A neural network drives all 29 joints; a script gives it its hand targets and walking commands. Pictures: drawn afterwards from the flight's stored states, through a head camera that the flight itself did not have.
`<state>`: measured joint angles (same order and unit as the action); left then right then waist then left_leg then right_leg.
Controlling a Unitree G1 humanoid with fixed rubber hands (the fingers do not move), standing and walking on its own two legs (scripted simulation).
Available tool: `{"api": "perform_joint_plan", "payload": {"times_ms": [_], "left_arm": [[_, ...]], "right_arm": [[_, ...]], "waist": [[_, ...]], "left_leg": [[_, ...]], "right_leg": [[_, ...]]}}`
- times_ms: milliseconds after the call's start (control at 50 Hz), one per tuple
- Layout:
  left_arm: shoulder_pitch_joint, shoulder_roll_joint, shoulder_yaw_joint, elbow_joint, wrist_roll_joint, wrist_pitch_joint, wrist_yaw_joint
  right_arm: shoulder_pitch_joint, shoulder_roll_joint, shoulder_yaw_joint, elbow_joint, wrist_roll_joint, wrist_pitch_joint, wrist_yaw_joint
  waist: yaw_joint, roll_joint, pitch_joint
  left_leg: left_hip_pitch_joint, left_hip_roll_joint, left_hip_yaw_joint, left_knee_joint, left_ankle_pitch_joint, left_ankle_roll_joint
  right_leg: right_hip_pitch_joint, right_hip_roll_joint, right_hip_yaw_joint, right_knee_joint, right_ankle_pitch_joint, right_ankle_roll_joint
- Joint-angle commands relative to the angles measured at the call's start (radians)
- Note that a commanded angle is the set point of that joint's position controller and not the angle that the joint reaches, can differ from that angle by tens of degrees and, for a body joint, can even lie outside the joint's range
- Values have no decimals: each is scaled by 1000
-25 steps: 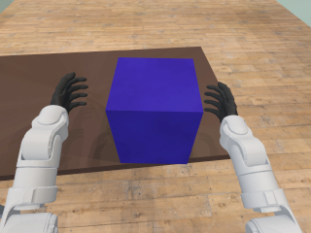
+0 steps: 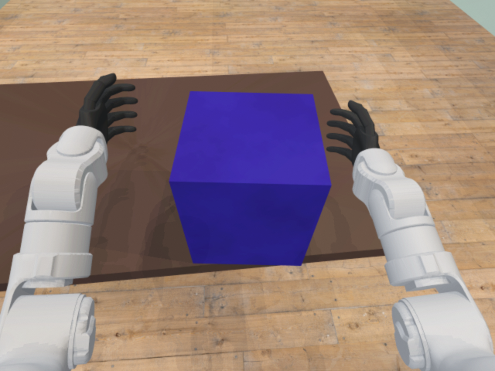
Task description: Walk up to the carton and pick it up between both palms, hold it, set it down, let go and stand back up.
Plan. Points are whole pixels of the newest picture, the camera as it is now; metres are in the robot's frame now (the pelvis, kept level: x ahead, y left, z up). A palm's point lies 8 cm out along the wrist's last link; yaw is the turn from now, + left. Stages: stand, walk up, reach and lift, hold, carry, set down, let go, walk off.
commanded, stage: reach and lift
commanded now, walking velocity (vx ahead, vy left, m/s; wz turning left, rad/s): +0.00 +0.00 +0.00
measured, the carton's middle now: (249, 184) +0.42 +0.00 +0.04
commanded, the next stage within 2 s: none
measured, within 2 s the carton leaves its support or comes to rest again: neither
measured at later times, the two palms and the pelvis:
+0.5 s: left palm (125, 157) +0.42 +0.20 +0.12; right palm (359, 175) +0.40 -0.18 +0.09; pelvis +0.00 +0.01 +0.00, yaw +0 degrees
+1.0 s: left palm (146, 169) +0.42 +0.18 +0.09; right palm (350, 182) +0.40 -0.17 +0.07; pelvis +0.00 +0.01 +0.00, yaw +0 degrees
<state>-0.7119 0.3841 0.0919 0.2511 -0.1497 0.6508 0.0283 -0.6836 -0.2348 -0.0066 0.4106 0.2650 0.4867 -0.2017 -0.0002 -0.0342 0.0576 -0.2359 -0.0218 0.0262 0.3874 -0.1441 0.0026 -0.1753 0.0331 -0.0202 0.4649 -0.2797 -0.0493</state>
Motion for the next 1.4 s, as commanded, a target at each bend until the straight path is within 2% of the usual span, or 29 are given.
{"api": "perform_joint_plan", "payload": {"times_ms": [0,80,120,140,160,200,220,280,300,340,380,400,420,440,520,560,600,640,700,780,840,940,1040,1080,1100,1160,1180,1260,1380], "left_arm": [[-593,167,25,74,-124,-124,-8],[-590,165,25,8,-141,-187,-6],[-602,160,25,-24,-128,-225,-1],[-608,138,16,41,-122,-232,-4],[-623,146,21,51,-121,-246,-2],[-592,142,38,189,-94,-256,-8],[-576,129,27,129,-96,-267,-6],[-549,99,21,236,-69,-312,-6],[-540,79,25,229,-63,-323,-4],[-574,63,-2,258,-82,-376,5],[-525,47,4,184,-65,-412,8],[-551,40,5,204,-60,-438,14],[-547,34,1,170,-64,-458,12],[-549,44,13,182,-61,-472,17],[-477,17,24,207,-37,-490,15],[-457,1,32,245,-14,-496,11],[-404,-23,42,241,12,-489,5],[-416,-47,38,210,33,-483,11],[-368,-70,29,88,25,-493,9],[-369,-78,34,8,48,-481,9],[-398,-92,40,63,60,-478,7],[-443,-102,44,42,71,-494,23],[-517,-164,34,166,84,-500,32],[-539,-160,45,284,96,-510,33],[-516,-181,31,247,96,-517,36],[-530,-195,37,299,115,-524,45],[-568,-207,16,277,113,-537,52],[-595,-211,20,268,127,-538,78],[-584,-245,36,240,160,-553,72]], "right_arm": [[-591,-210,-150,-115,65,-137,13],[-590,-196,-141,-175,59,-178,11],[-594,-173,-123,-189,63,-200,16],[-588,-171,-137,-117,46,-199,14],[-596,-176,-137,-99,39,-208,18],[-564,-154,-120,-5,29,-207,22],[-560,-156,-128,-54,24,-223,20],[-522,-127,-131,30,-4,-253,22],[-529,-121,-131,6,-9,-273,23],[-561,-112,-151,20,-27,-308,27],[-509,-103,-137,-14,-23,-349,21],[-517,-109,-153,24,-33,-363,26],[-508,-87,-129,-4,-30,-381,25],[-520,-102,-126,5,-18,-389,29],[-478,-100,-93,-24,-13,-438,29],[-457,-85,-79,20,-9,-447,31],[-420,-92,-79,24,-17,-464,29],[-427,-106,-90,43,-7,-480,37],[-393,-89,-63,-63,-4,-515,33],[-386,-62,-35,-76,-1,-519,28],[-398,-59,-39,-10,-32,-500,24],[-440,-20,-39,-12,-40,-484,19],[-526,26,-71,68,-74,-463,16],[-543,60,-87,104,-107,-448,6],[-535,55,-99,102,-114,-454,5],[-553,77,-119,123,-139,-454,-2],[-572,86,-144,118,-154,-460,-7],[-591,76,-169,145,-181,-467,-25],[-569,140,-152,144,-189,-460,-29]], "waist": [[-120,41,-740],[-113,23,-833],[-97,49,-871],[-111,46,-829],[-106,58,-820],[-87,47,-758],[-96,42,-812],[-95,54,-739],[-82,40,-752],[-89,34,-780],[-91,54,-839],[-88,67,-848],[-82,66,-917],[-64,77,-901],[-48,54,-986],[-40,58,-947],[-40,55,-949],[-43,94,-945],[-41,75,-1033],[-36,105,-1018],[-42,79,-978],[-35,81,-975],[-42,74,-847],[-38,24,-789],[-53,33,-807],[-41,33,-793],[-59,51,-804],[-57,76,-810],[-41,59,-850]], "left_leg": [[171,33,-38,7,218,4],[186,27,-33,29,286,3],[185,27,-37,37,309,1],[157,25,-36,31,252,2],[169,31,-38,27,260,-1],[161,30,-34,19,213,4],[188,31,-36,24,243,1],[181,33,-37,28,203,-4],[182,29,-35,30,209,-3],[177,35,-41,44,196,-1],[213,34,-40,70,288,-11],[231,40,-40,77,284,-18],[242,38,-41,97,336,-19],[230,39,-37,97,332,-21],[263,36,-33,129,419,-22],[251,37,-32,122,390,-20],[287,36,-33,124,450,-27],[346,46,-45,127,483,-39],[378,42,-46,163,603,-41],[415,44,-53,177,672,-47],[393,48,-54,157,592,-38],[346,46,-42,132,488,-29],[304,52,-48,105,348,-20],[243,50,-46,87,240,-6],[260,49,-47,81,246,-9],[243,50,-46,77,213,-9],[257,55,-48,81,213,-15],[284,64,-48,93,248,-27],[288,58,-41,110,326,-26]], "right_leg": [[51,-37,30,-89,597,112],[84,-39,38,-67,717,124],[100,-42,42,-58,737,127],[71,-49,44,-67,688,125],[48,-41,33,-69,661,123],[32,-43,40,-87,597,123],[25,-32,30,-86,599,119],[-23,-36,32,-102,539,113],[-27,-33,25,-100,519,113],[-77,-31,19,-95,482,108],[-56,-31,21,-82,588,106],[-116,-25,11,-85,529,104],[-99,-31,20,-77,590,107],[-120,-33,21,-75,571,107],[-105,-33,23,-61,687,116],[-118,-34,24,-66,643,114],[-109,-23,16,-67,688,114],[-176,-10,-1,-79,639,110],[-153,-9,10,-64,768,112],[-175,-11,17,-75,768,113],[-182,-17,20,-89,717,117],[-160,-24,25,-86,671,117],[-224,-25,18,-109,512,108],[-225,-35,26,-121,418,106],[-229,-28,16,-120,418,105],[-239,-31,14,-125,372,98],[-261,-29,4,-125,348,93],[-274,-22,-8,-128,332,86],[-213,-29,4,-106,453,98]]}}
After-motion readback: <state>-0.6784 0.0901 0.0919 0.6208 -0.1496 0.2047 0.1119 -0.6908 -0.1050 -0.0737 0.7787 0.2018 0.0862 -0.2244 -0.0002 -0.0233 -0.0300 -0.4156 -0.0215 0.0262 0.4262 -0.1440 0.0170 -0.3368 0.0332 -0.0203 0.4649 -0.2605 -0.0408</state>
